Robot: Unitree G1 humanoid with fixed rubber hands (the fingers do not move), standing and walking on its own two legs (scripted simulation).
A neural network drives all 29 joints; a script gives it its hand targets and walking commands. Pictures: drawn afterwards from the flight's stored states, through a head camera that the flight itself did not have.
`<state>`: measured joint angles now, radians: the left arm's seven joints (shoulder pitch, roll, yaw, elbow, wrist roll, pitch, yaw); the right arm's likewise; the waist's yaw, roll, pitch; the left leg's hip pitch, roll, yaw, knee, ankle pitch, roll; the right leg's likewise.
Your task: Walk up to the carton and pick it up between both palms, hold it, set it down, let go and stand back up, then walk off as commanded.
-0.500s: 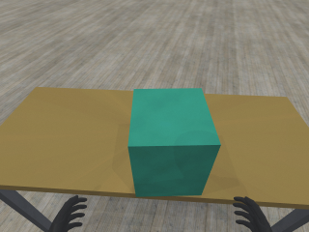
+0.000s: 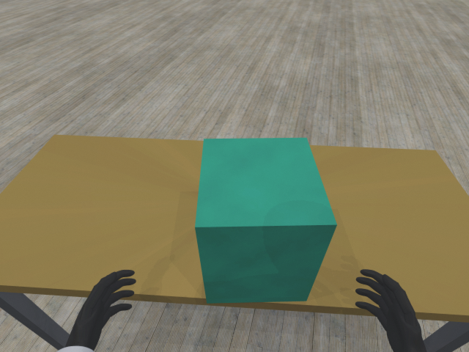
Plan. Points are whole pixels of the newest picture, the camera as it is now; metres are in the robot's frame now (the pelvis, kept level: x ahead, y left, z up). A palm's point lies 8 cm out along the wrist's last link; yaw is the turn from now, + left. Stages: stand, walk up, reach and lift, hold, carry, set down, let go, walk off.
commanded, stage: reach and lift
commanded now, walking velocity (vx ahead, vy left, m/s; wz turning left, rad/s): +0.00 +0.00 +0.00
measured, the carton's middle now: (256, 221) +0.38 -0.02 +0.03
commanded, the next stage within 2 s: none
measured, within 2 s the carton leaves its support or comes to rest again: neither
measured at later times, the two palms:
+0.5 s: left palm (106, 273) +0.24 +0.21 +0.08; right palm (388, 289) +0.23 -0.21 +0.07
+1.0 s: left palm (116, 215) +0.31 +0.20 +0.13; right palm (377, 226) +0.31 -0.21 +0.11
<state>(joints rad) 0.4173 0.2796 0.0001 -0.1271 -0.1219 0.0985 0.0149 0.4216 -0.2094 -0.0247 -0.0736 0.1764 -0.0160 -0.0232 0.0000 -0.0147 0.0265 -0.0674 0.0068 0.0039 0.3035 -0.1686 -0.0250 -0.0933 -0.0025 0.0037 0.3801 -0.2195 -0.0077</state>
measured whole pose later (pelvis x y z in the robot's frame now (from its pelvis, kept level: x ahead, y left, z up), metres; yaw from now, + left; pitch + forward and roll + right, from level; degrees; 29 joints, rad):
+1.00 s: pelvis +0.00 +0.00 +0.00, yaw +0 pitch -4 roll +1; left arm -0.22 0.28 0.04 -0.08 -0.16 0.59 0.04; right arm -0.17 -0.29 -0.02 0.03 0.33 0.36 -0.12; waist 0.00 -0.01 0.03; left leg -0.07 0.01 0.00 0.30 -0.17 -0.02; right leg -0.09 0.00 0.00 0.38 -0.22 -0.01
